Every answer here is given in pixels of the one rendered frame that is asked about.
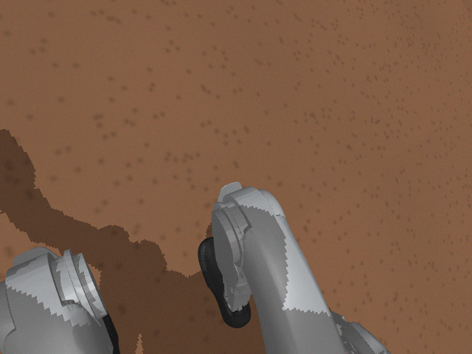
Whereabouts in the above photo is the left robot foot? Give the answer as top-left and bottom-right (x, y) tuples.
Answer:
(103, 314), (120, 354)

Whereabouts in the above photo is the right robot foot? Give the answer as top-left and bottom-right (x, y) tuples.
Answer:
(198, 237), (251, 328)

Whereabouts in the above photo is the right robot hand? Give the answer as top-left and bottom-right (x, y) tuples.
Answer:
(330, 311), (391, 354)

